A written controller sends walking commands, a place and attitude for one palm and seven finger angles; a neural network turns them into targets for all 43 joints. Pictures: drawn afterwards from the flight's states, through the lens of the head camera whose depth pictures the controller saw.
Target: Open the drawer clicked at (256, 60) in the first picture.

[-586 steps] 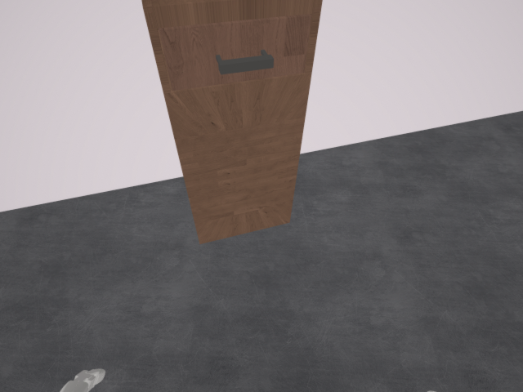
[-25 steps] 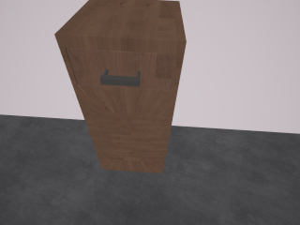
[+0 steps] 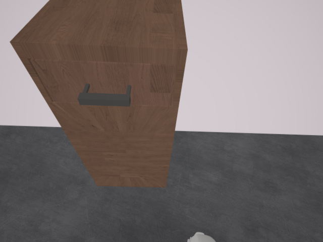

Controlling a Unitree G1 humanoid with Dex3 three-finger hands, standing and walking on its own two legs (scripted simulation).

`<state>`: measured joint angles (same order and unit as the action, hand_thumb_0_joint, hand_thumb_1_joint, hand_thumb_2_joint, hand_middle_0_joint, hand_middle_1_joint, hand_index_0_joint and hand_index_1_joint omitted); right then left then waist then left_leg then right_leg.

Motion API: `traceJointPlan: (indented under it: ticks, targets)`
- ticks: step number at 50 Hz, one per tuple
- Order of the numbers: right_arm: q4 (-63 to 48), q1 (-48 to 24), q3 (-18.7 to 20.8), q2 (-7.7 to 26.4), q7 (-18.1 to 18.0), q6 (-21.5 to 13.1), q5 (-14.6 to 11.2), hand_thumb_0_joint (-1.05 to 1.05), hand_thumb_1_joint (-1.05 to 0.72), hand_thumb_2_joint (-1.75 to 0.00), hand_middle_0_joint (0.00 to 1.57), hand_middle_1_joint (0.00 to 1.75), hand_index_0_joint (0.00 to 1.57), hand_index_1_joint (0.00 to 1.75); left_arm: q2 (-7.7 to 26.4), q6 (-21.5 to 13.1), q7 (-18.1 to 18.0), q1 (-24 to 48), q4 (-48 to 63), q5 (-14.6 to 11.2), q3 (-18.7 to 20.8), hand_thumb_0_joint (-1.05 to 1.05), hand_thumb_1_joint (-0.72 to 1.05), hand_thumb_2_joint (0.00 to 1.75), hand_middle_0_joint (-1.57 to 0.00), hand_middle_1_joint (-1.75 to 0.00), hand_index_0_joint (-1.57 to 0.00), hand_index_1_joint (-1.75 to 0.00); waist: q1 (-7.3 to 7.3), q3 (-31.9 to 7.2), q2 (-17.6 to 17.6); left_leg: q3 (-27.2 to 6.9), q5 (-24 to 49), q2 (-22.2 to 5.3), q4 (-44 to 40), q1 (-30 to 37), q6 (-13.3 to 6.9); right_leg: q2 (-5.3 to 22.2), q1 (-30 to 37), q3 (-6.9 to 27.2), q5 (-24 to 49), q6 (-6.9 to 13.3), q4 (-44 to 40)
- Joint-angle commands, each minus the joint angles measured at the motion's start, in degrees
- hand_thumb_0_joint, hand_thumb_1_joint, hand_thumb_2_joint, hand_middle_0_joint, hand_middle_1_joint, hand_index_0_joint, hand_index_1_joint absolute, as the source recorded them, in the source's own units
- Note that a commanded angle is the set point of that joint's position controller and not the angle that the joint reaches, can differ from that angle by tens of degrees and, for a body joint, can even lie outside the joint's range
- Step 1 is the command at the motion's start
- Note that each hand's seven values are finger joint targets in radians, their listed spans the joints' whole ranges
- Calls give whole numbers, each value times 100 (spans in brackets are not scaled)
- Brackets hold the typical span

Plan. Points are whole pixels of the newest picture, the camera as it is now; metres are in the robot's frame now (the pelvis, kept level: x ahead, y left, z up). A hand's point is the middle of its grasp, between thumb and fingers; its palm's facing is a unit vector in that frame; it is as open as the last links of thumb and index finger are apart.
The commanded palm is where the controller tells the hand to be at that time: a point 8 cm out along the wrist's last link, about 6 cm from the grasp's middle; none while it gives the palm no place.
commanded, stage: come to a stop and stand still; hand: left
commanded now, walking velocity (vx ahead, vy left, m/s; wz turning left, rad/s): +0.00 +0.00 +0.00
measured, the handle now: (106, 93) +0.49 +0.18 +0.07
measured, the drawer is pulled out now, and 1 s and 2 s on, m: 0.00 0.00 0.00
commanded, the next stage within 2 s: look again from close up in 1.46 s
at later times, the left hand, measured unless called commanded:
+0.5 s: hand out of the picture +0.05 +0.16 -0.18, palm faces +0.12 -0.97 -0.23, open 7.3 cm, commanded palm none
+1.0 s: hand out of the picture -0.01 +0.16 -0.18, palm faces +0.03 -0.98 -0.19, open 7.3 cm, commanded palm none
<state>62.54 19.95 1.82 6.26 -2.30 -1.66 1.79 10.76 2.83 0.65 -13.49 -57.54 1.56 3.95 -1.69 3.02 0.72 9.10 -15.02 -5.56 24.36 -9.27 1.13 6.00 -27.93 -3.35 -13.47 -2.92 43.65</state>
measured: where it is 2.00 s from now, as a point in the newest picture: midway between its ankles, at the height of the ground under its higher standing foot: outside the picture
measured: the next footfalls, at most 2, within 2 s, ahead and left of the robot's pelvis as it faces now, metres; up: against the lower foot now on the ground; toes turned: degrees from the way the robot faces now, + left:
right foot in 0.10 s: +0.12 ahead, -0.17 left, +0.00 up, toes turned -6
left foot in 0.54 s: +0.01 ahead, +0.09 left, +0.00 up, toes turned +2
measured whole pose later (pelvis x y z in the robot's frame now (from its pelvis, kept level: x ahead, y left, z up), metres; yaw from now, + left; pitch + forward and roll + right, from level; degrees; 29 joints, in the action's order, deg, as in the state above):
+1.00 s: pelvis -0.02 -0.02 +0.00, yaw +1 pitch +1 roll +1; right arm 65.8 23.3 0.7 6.5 -2.8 -0.2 1.4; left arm 9.3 2.8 -1.1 -13.9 -62.2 1.0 2.3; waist -2.4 1.6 0.9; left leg 4.1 -13.4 0.2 22.5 -9.8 -1.3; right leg 2.6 -15.7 -2.2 -18.3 -2.2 33.4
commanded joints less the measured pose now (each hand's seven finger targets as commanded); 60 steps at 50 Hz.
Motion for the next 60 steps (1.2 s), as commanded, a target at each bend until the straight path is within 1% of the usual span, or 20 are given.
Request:
traceJointPlan:
  ticks: [1, 3, 5, 6, 8, 15, 21, 24, 25, 26, 27, 29, 31, 37, 44, 49, 51, 53, 55, 60]
  targets:
    - [-151, 232, 378, 1263, -81, 36, 35, 0, -90, -90, 20, 30, 20, 30, 17, -113, 38, -76, 394, -25, -10, 0, 90, 90, -20, -30, -20, -30, -9, -27, -1217, -692, 2467, -1267, -293, -292, -682, -198, 808, -212, 54, 94, -822]
    - [-157, 151, 363, 1137, -13, 82, 0, 0, -90, -90, 20, 30, 20, 30, 272, -259, -31, -834, 147, -20, 43, 0, 90, 90, -20, -30, -20, -30, 350, -508, -585, -463, 1451, -728, 623, -495, -295, -199, 2038, -195, 1171, 93, -1894]
    - [-273, 589, 180, 401, 33, 170, -120, 0, -90, -90, 20, 30, 20, 30, 1124, -393, -197, -1003, 120, -11, 122, 0, 90, 90, -20, -30, -20, -30, 271, -1295, 1601, -336, -2064, 221, 2375, -1279, 56, 1682, 2815, 1412, 3881, 780, -2151]
    - [-274, 571, 203, 441, 8, 236, -144, 0, -90, -90, 20, 30, 20, 30, 1014, -401, -231, -748, 195, -30, 68, 0, 90, 90, -20, -30, -20, -30, 224, -1138, 987, -728, -2139, 154, 2703, -1080, -10, 1711, 2323, 1203, 3819, 1010, -2221]
    - [-224, 456, 209, 442, 29, 336, -137, 0, -90, -90, 20, 30, 20, 30, 879, -406, -290, -197, 287, -24, 69, 0, 90, 90, -20, -30, -20, -30, 115, -748, 1420, -797, -1829, 144, 3434, -1338, 41, 1514, 1927, 1204, 3837, 1089, -2232]
    - [-454, -221, 272, 695, 151, 514, -50, 0, -90, -90, 20, 30, 20, 30, 924, -294, -415, 0, 422, -8, 152, 0, 90, 90, -20, -30, -20, -30, 302, -530, 601, -870, -1052, 302, 3789, -1651, 228, 1600, 1639, 1050, 2638, 1329, -2525]
    - [-715, -333, 252, 716, 218, 446, -69, 0, -90, -90, 20, 30, 20, 30, 1014, -205, -366, 125, 526, 74, 195, 0, 90, 90, -20, -30, -20, -30, 340, -653, 1006, -697, -1120, 412, 2291, -1082, 104, 1383, 1506, 1244, 524, 1247, -2860]
    - [-614, 186, 245, 713, 209, 360, -101, 0, -90, -90, 20, 30, 20, 30, 1002, -122, -322, 337, 544, 61, 189, 0, 90, 90, -20, -30, -20, -30, 53, -643, 1090, -492, -572, 520, 765, 82, -28, 994, 744, 1102, -692, 876, -2895]
    - [-523, 524, 232, 756, 192, 337, -100, 0, -90, -90, 20, 30, 20, 30, 937, -77, -294, 395, 559, 25, 160, 0, 90, 90, -20, -30, -20, -30, -129, -633, 823, -385, -239, 585, 107, 655, -62, 743, 350, 858, -1208, 602, -2701]
    - [-517, 633, 261, 1006, 166, 292, -65, 0, -90, -90, 20, 30, 20, 30, 673, -41, -266, 316, 576, -23, 103, 0, 90, 90, -20, -30, -20, -30, -177, -598, -57, -1123, -837, 75, -617, 750, -221, 307, -40, 500, -1611, 321, -1975]
    - [-644, 314, 332, 1437, 137, 262, 12, 0, -90, -90, 20, 30, 20, 30, 250, -23, -228, 277, 631, -95, 15, 0, 90, 90, -20, -30, -20, -30, -113, -121, -1799, -2727, -2137, -1089, -1614, -65, -580, -321, -447, -76, -1509, 36, -731]
    - [-976, -811, 209, 1418, 94, 233, 41, 0, -90, -90, 20, 30, 20, 30, 305, -33, -159, 281, 560, -15, -6, 0, 90, 90, -20, -30, -20, -30, 219, 479, -1411, -2982, -2496, -1504, -2253, -1686, -1053, -91, 152, 480, -838, 109, 315]
    - [-826, -804, 127, 1182, 32, 131, 17, 0, -90, -90, 20, 30, 20, 30, 256, -60, -89, -167, 218, 57, -14, 0, 90, 90, -20, -30, -20, -30, 330, 298, -736, -2220, -1603, -955, -1859, -1054, -797, -347, 71, 429, -375, 102, 983]
    - [-332, 346, 115, 1091, -95, 4, -38, 0, -90, -90, 20, 30, 20, 30, 323, -149, -41, -218, 46, 39, -59, 0, 90, 90, -20, -30, -20, -30, -61, 64, -556, -1986, 404, -1043, -1462, 828, -833, -292, -794, 426, -279, -29, 986]
    - [42, 691, 59, 986, -167, 7, -6, 0, -90, -90, 20, 30, 20, 30, 88, -103, -78, -50, -26, -31, -178, 0, 90, 90, -20, -30, -20, -30, -114, -62, -868, -1776, 2479, -1053, -971, 583, -997, -255, 234, 231, -818, 41, -114]
    - [196, 472, 67, 910, -102, 61, -54, 0, -90, -90, 20, 30, 20, 30, -4, -196, -164, -520, -317, -83, -186, 0, 90, 90, -20, -30, -20, -30, 191, -249, -693, -1591, 1524, -668, -472, -364, -685, -409, 1896, 28, 110, 128, -1901]
    - [234, 508, -15, 500, -48, 57, -112, 0, -90, -90, 20, 30, 20, 30, 206, -296, -254, -775, -493, -93, -178, 0, 90, 90, -20, -30, -20, -30, 251, -363, 83, -1079, 218, -133, 4, -1086, -239, 311, 2812, 823, 735, 325, -2434]
    - [237, 528, -91, 229, -5, 114, -96, 0, -90, -90, 20, 30, 20, 30, 507, -327, -268, -612, -510, -111, -195, 0, 90, 90, -20, -30, -20, -30, 133, -29, 603, -685, -555, 232, 169, -1000, -64, 936, 2116, 1170, 532, 722, -2654]
    - [350, 533, -79, 255, -4, 211, -46, 0, -90, -90, 20, 30, 20, 30, 361, -361, -291, -433, -476, -119, -209, 0, 90, 90, -20, -30, -20, -30, 92, 181, 1132, -638, -233, 147, 421, -596, -49, 652, 1552, 1126, 261, 791, -2925]
    - [490, 572, -97, 318, -14, 181, -78, 0, -90, -90, 20, 30, 20, 30, 161, -372, -302, -462, -481, -155, -265, 0, 90, 90, -20, -30, -20, -30, 77, 332, 180, -761, 754, -19, -115, -338, -22, 177, 1690, 627, 1280, 584, -2502]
